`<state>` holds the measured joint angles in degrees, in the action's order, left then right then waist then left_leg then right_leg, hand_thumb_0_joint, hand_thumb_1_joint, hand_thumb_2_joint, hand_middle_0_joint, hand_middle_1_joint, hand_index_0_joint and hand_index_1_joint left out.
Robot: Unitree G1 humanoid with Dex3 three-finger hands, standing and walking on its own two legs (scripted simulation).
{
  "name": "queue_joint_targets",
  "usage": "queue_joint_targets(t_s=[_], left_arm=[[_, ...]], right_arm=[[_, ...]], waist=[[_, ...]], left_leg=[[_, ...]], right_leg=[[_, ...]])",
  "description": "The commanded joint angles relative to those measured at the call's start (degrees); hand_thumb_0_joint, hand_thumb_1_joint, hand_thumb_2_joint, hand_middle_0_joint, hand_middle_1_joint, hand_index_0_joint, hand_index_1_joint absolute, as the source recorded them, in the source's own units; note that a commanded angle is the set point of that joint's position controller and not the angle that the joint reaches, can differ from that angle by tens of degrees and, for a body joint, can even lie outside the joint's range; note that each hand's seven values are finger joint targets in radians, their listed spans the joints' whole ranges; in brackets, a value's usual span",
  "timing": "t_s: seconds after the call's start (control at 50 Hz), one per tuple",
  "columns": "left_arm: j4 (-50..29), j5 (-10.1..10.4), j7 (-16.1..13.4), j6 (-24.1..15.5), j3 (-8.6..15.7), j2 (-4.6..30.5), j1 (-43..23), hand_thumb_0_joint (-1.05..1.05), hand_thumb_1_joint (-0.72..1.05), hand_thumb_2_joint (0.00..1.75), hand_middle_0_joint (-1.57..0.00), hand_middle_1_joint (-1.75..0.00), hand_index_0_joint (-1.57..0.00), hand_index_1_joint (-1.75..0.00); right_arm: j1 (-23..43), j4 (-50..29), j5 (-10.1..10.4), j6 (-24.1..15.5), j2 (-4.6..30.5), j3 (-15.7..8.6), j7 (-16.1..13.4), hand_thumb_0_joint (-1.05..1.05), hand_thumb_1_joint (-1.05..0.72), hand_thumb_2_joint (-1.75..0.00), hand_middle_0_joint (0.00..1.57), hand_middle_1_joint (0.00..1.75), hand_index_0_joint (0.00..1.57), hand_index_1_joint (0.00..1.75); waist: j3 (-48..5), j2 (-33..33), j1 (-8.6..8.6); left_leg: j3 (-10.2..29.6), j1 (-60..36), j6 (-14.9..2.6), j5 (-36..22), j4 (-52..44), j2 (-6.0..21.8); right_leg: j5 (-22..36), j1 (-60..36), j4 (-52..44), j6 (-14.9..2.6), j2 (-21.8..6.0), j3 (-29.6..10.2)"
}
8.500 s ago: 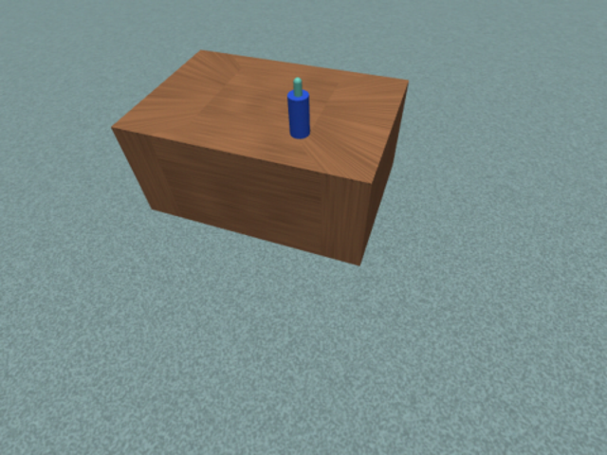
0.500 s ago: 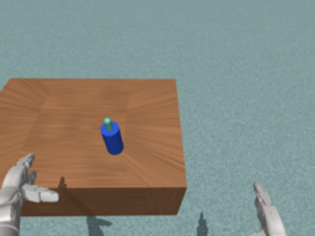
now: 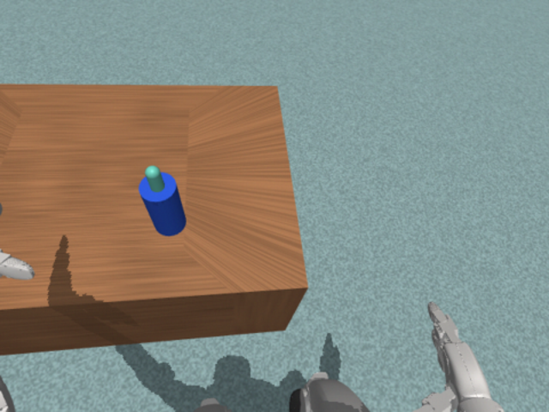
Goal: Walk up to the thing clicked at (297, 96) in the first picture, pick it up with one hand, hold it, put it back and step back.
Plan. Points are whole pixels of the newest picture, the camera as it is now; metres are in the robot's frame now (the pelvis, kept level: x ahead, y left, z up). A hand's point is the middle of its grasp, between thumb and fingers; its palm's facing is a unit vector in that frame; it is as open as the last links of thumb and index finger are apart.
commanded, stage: go down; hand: left
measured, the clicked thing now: (162, 198) +0.56 +0.18 -0.17
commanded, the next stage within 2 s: none
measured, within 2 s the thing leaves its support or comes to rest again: neither
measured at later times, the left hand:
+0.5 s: hand (1, 203) +0.43 +0.35 +0.03, palm faces +0.16 -0.99 -0.04, open 17.6 cm
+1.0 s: hand out of the picture +0.46 +0.35 +0.05, palm faces +0.16 -0.99 -0.02, open 17.4 cm
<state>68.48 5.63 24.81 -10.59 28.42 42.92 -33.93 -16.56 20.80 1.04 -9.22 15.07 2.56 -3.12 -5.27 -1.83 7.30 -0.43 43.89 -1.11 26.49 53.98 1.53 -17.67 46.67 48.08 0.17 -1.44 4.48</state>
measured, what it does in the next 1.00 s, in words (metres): stands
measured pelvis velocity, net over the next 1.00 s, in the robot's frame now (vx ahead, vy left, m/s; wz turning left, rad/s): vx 0.00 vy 0.01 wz -0.02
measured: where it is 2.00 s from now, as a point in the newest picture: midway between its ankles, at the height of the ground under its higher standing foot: outside the picture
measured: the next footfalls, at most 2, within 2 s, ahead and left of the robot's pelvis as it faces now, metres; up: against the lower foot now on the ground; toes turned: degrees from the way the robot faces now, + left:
none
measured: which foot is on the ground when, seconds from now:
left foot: down 0.00-1.00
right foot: down 0.00-1.00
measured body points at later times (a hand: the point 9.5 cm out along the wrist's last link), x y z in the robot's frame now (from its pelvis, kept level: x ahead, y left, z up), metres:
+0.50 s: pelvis +0.01 +0.01 -0.01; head +0.11 +0.05 +0.43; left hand +0.42 +0.40 +0.04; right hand +0.16 -0.25 -0.04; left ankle -0.01 +0.10 -0.69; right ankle +0.05 -0.13 -0.69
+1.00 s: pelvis +0.00 +0.01 -0.02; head +0.13 +0.05 +0.41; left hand +0.45 +0.40 +0.05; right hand +0.15 -0.25 -0.04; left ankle -0.01 +0.10 -0.69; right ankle +0.05 -0.13 -0.69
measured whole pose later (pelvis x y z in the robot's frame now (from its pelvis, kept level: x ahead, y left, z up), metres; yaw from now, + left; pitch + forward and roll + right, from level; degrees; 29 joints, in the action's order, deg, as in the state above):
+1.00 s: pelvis +0.00 +0.01 -0.02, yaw -1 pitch +21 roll -4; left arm 73.9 4.8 28.1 -12.9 34.7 51.8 -45.3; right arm -18.8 11.2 -0.2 -8.3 15.6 3.6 -2.2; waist -6.4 -1.6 11.3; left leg -0.1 53.0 -1.6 29.6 61.5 2.3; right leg -19.6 55.2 53.9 0.6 -0.8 4.6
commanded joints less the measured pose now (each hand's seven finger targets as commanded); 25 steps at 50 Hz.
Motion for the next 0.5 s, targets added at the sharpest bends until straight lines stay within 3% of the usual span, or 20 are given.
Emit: queue_joint_targets(t_s=[0.0, 0.02, 0.06, 0.08, 0.1, 0.12, 0.14, 0.18, 0.2, 0.22, 0.24, 0.26, 0.3, 0.32, 0.34, 0.38, 0.4, 0.44, 0.46, 0.48], left_arm=[[-11.6, 1.3, 0.7, -4.1, 4.0, 22.9, -20.5, 0.00, -0.61, 0.05, -0.06, -0.04, -0.07, -0.05], [-9.1, 1.4, 1.0, -3.7, 3.8, 22.1, -18.3, 0.00, -0.61, 0.05, -0.06, -0.05, -0.07, -0.05], [-10.9, 1.5, 1.3, -3.8, 3.5, 21.5, -19.4, 0.00, -0.61, 0.07, -0.06, -0.05, -0.06, -0.05], [-14.1, 1.4, 1.2, -3.9, 5.1, 24.3, -21.8, 0.00, -0.61, 0.07, -0.06, -0.05, -0.06, -0.05], [-5.5, 1.4, 1.5, -2.7, 4.0, 21.3, -15.6, 0.00, -0.61, 0.06, -0.06, -0.05, -0.07, -0.05], [-9.5, 1.6, 1.4, -3.0, 3.9, 20.9, -16.5, 0.00, -0.61, 0.06, -0.06, -0.05, -0.06, -0.05], [-10.9, 1.3, 1.4, -3.2, 4.2, 21.6, -18.3, 0.00, -0.61, 0.07, -0.06, -0.05, -0.06, -0.05], [-9.0, 1.5, 1.3, -2.8, 4.9, 22.1, -16.8, 0.00, -0.61, 0.07, -0.06, -0.04, -0.06, -0.04], [-11.0, 1.4, 1.3, -2.9, 4.6, 22.4, -18.0, 0.00, -0.61, 0.06, -0.06, -0.04, -0.06, -0.05], [-12.8, 1.3, 1.1, -3.0, 5.1, 22.8, -19.8, 0.00, -0.61, 0.08, -0.06, -0.05, -0.06, -0.05], [-13.0, 1.3, 1.1, -2.9, 5.2, 22.3, -19.7, 0.00, -0.61, 0.08, -0.06, -0.04, -0.06, -0.05], [-11.8, 1.5, 1.3, -2.8, 5.3, 21.8, -19.3, 0.00, -0.61, 0.07, -0.06, -0.04, -0.06, -0.05], [-13.5, 1.3, 1.1, -2.8, 5.6, 22.8, -20.3, 0.00, -0.61, 0.08, -0.05, -0.05, -0.05, -0.06], [-11.9, 0.9, 1.0, -2.6, 5.0, 22.0, -20.0, 0.00, -0.61, 0.08, -0.06, -0.05, -0.05, -0.06], [-13.8, 1.0, 1.0, -2.9, 5.4, 22.6, -22.0, 0.00, -0.58, 0.09, -0.05, -0.05, -0.05, -0.06], [-14.6, 1.2, 1.0, -3.3, 6.1, 23.5, -22.7, 0.00, -0.57, 0.09, -0.05, -0.05, -0.04, -0.06], [-11.7, 0.8, 0.9, -3.2, 6.0, 23.6, -22.2, 0.00, -0.59, 0.09, -0.05, -0.05, -0.05, -0.06], [-13.3, 0.6, 1.0, -3.7, 5.8, 23.4, -23.9, 0.00, -0.57, 0.09, -0.05, -0.05, -0.04, -0.06], [-9.4, 0.6, 1.4, -3.5, 5.3, 22.0, -22.6, 0.00, -0.57, 0.10, -0.05, -0.05, -0.04, -0.06], [-10.2, 1.0, 1.4, -3.8, 5.8, 23.5, -22.9, 0.00, -0.55, 0.09, -0.05, -0.04, -0.04, -0.05]], right_arm=[[-0.7, -8.6, 0.1, -3.0, 9.5, -4.4, -0.7, 0.00, 0.56, -0.04, 0.05, 0.05, 0.05, 0.05], [-1.4, -10.5, 0.1, -3.2, 10.9, -5.6, -0.9, 0.00, 0.56, -0.04, 0.05, 0.05, 0.05, 0.05], [-3.5, -8.1, 0.0, -2.9, 9.0, -3.9, -0.2, 0.00, 0.56, -0.04, 0.05, 0.05, 0.05, 0.05], [-3.1, -10.0, 0.0, -2.7, 9.9, -4.7, -0.4, 0.00, 0.57, -0.04, 0.05, 0.05, 0.05, 0.05], [-3.5, -10.4, 0.0, -2.7, 11.2, -6.0, -0.5, 0.00, 0.56, -0.04, 0.05, 0.05, 0.05, 0.05], [-2.4, -10.3, 0.0, -2.9, 10.4, -5.2, -0.2, 0.00, 0.57, -0.04, 0.05, 0.05, 0.05, 0.05], [-2.5, -11.1, 0.0, -2.8, 9.0, -4.0, 0.1, 0.00, 0.57, -0.04, 0.05, 0.05, 0.05, 0.05], [-2.6, -12.0, 0.0, -2.3, 10.5, -5.6, 0.0, 0.00, 0.56, -0.05, 0.05, 0.05, 0.05, 0.05], [-2.9, -12.7, 0.1, -2.3, 10.7, -5.9, -0.1, 0.00, 0.56, -0.05, 0.05, 0.05, 0.05, 0.05], [-3.1, -12.4, 0.1, -2.3, 9.9, -5.2, 0.0, 0.00, 0.56, -0.05, 0.05, 0.05, 0.05, 0.05], [-3.0, -12.7, 0.1, -2.2, 9.4, -4.7, 0.2, 0.00, 0.56, -0.05, 0.05, 0.05, 0.05, 0.05], [-2.8, -12.2, 0.1, -2.3, 8.7, -4.4, 0.2, 0.00, 0.56, -0.05, 0.05, 0.05, 0.05, 0.05], [-3.5, -12.5, 0.1, -2.0, 10.4, -6.0, -0.1, 0.00, 0.56, -0.05, 0.05, 0.05, 0.05, 0.05], [-3.8, -12.4, 0.0, -2.0, 10.2, -5.5, 0.1, 0.00, 0.56, -0.05, 0.05, 0.05, 0.05, 0.05], [-3.8, -10.7, -0.1, -1.9, 9.0, -4.6, 0.2, 0.00, 0.56, -0.05, 0.05, 0.05, 0.05, 0.05], [-1.6, -13.1, -0.1, -2.1, 10.2, -5.8, 0.2, 0.00, 0.56, -0.05, 0.05, 0.05, 0.05, 0.05], [-2.6, -12.3, -0.2, -2.0, 10.7, -6.3, 0.1, 0.00, 0.56, -0.05, 0.05, 0.05, 0.05, 0.05], [-2.5, -13.8, -0.2, -2.0, 9.2, -4.9, 0.4, 0.00, 0.56, -0.05, 0.05, 0.05, 0.05, 0.05], [-4.2, -12.8, -0.3, -2.1, 9.1, -5.0, 0.3, 0.00, 0.56, -0.05, 0.05, 0.05, 0.05, 0.05], [-4.6, -11.8, -0.3, -1.9, 10.4, -6.4, 0.2, 0.00, 0.56, -0.05, 0.05, 0.05, 0.05, 0.05]], waist=[[-25.2, 13.7, -0.84], [-25.5, 12.4, 0.02], [-25.3, 15.0, -0.74], [-29.2, 16.0, -0.95], [-25.7, 12.1, 0.19], [-25.4, 12.4, -1.24], [-26.2, 13.3, -1.19], [-26.8, 12.3, -1.13], [-26.5, 12.6, -0.92], [-26.8, 13.2, -1.23], [-28.6, 13.0, -1.29], [-26.9, 13.6, -1.17], [-28.0, 14.0, -0.87], [-27.1, 14.0, -0.31], [-26.9, 15.9, -1.19], [-27.8, 14.3, -0.77], [-25.5, 13.7, 0.02], [-26.4, 14.4, -0.23], [-23.7, 13.8, 1.02], [-23.6, 13.8, 0.66]], left_leg=[[3.1, -12.3, 1.72, -22.3, -5.9, 0.0], [3.4, -13.7, 1.78, -23.4, -5.8, 0.3], [4.0, -15.4, 2.26, -28.3, -5.2, 0.9], [3.7, -16.6, 2.24, -29.8, -4.4, 0.7], [4.0, -14.9, 2.05, -30.5, -4.0, 0.9], [3.7, -13.5, 2.05, -30.2, -4.3, 0.7], [3.7, -13.7, 2.05, -29.5, -4.2, 0.7], [3.9, -13.5, 2.03, -30.9, -3.6, 0.8], [3.5, -12.7, 1.83, -28.9, -3.8, 0.5], [3.4, -12.3, 1.92, -28.0, -4.0, 0.4], [3.4, -13.1, 1.89, -29.4, -3.7, 0.4], [3.6, -13.0, 2.12, -30.0, -3.6, 0.6], [4.1, -14.8, 2.26, -32.6, -3.7, 1.0], [4.3, -15.6, 2.29, -33.8, -3.5, 1.3], [4.0, -14.9, 2.39, -33.9, -3.2, 1.0], [3.6, -13.9, 2.06, -31.7, -3.1, 0.8], [3.9, -13.0, 2.14, -30.9, -3.4, 1.0], [3.5, -12.8, 1.95, -27.8, -3.3, 0.7], [3.8, -11.9, 2.03, -27.0, -3.5, 1.0], [3.4, -11.3, 1.92, -25.6, -3.5, 0.6]], right_leg=[[9.9, -10.6, -2.1, -2.45, 1.0, -2.2], [10.0, -10.0, -1.9, -2.41, 1.3, -1.9], [10.7, -7.2, -0.9, -2.54, 1.5, -1.5], [12.3, -8.6, -0.9, -2.53, 1.4, -1.7], [12.8, -8.2, -0.9, -2.36, 1.6, -1.4], [13.2, -9.0, -0.4, -2.51, 1.5, -1.5], [12.5, -8.8, -0.3, -2.52, 1.5, -1.6], [12.9, -9.1, 0.0, -2.49, 1.7, -1.5], [12.7, -9.7, -0.1, -2.48, 1.6, -1.8], [12.6, -10.2, 0.0, -2.51, 1.5, -1.9], [13.8, -10.6, 0.3, -2.53, 1.5, -2.0], [13.2, -9.3, 0.4, -2.48, 1.6, -1.7], [13.6, -8.4, 0.7, -2.52, 1.8, -1.5], [13.3, -6.9, 0.6, -2.47, 1.9, -1.3], [13.5, -7.0, 0.9, -2.56, 1.7, -1.5], [14.0, -8.8, 1.0, -2.52, 1.6, -1.8], [13.0, -7.7, 1.0, -2.52, 1.8, -1.6], [11.4, -7.6, 0.9, -2.53, 1.7, -1.9], [10.3, -5.8, 0.9, -2.49, 1.9, -1.6], [10.1, -6.4, 0.6, -2.53, 1.7, -1.8]])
